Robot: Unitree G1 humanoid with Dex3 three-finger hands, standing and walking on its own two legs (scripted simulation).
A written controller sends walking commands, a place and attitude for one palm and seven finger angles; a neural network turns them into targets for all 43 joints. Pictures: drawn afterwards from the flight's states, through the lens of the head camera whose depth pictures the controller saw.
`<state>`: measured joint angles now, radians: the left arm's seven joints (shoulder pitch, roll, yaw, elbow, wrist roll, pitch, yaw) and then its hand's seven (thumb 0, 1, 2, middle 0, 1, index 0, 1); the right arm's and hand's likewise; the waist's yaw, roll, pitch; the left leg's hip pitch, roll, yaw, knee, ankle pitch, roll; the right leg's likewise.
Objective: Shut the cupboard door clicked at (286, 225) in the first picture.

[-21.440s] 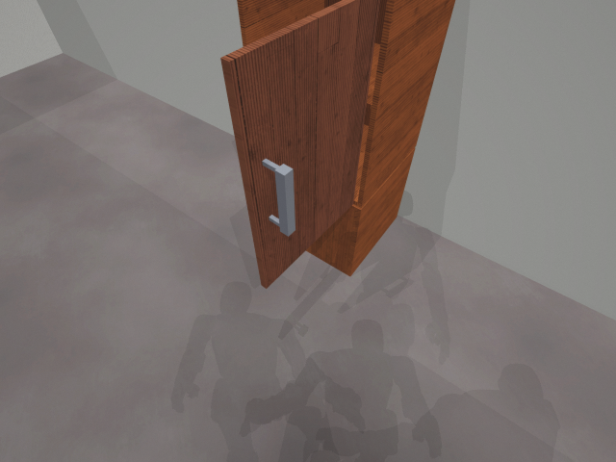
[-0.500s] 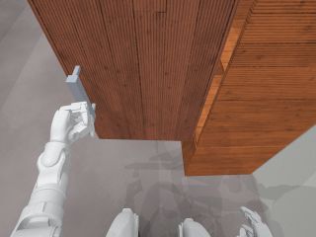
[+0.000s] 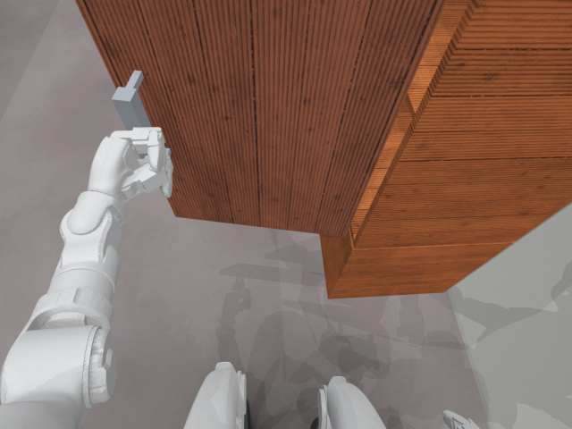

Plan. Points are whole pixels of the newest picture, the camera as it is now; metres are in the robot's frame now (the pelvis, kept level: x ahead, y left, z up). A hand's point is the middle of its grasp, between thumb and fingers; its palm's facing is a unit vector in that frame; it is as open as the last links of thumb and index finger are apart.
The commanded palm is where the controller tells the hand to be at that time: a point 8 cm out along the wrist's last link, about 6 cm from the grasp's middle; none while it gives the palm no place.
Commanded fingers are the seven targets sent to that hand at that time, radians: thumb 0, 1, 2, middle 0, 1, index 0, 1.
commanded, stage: push the door shut along its arc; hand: left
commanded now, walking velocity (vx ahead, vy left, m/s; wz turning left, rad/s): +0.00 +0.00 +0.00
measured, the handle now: (149, 130) +0.52 +0.21 +0.07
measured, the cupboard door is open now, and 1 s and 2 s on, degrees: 80 67 58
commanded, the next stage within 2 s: pull the fist back off the door in 1.20 s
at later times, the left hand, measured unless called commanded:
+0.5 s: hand (197, 140) +0.50 +0.13 +0.07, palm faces -0.29 -0.96 -0.05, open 3.1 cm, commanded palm +0.51 +0.17 +0.07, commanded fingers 0.00 0.90 0.90 -1.30 -1.50 -1.30 -1.50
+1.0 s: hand (215, 115) +0.55 +0.11 +0.07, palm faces -0.39 -0.92 -0.03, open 2.9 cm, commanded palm +0.57 +0.14 +0.07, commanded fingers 0.00 0.90 0.90 -1.30 -1.50 -1.30 -1.50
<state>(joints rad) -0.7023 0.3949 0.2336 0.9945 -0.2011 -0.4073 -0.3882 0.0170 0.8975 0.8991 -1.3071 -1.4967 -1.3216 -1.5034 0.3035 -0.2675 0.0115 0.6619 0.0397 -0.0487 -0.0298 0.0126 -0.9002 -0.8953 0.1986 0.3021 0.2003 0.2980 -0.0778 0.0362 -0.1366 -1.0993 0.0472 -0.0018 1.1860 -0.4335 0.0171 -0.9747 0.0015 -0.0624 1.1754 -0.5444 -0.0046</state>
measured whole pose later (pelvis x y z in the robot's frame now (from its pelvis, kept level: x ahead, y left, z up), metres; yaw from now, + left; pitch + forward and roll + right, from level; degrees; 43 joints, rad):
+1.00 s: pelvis +0.00 +0.00 -0.03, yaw -3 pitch +28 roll -4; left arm -1.18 0.61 0.26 1.25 -0.09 -0.25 -0.53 -0.02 0.87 0.92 -1.29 -1.50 -1.29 -1.50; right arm 0.34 -0.28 0.04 0.67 0.02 -0.06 -0.02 0.01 -0.90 -0.90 0.20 0.30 0.20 0.30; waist -0.21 0.06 -0.13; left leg -1.35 0.09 -0.02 1.33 -0.48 0.01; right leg -1.22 0.04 -0.07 1.30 -0.57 -0.01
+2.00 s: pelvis +0.03 -0.03 +0.01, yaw -1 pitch +24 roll -1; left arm -0.81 0.28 0.28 1.08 -0.04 -0.44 0.03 0.02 0.90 0.90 -1.29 -1.50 -1.29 -1.50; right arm 0.41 -0.26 -0.04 0.65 -0.04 0.02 0.07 0.01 -0.90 -0.90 0.20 0.30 0.20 0.30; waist -0.15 0.04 -0.15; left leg -1.10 0.07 0.01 1.13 -0.45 -0.02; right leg -1.00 0.03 -0.05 1.15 -0.56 -0.04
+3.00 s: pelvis +0.03 +0.00 +0.09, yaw +0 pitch +2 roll +0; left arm 0.05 0.29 0.06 0.08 -0.09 -0.10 0.02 0.02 0.89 0.90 -1.11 -1.29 -1.11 -1.29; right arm 0.17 -0.22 0.02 0.55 0.06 0.03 -0.09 0.01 -0.90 -0.90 0.19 0.30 0.20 0.30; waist 0.01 0.03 -0.06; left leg -0.40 0.02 0.05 0.64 -0.28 0.01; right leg -0.31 -0.01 -0.02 0.64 -0.37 0.00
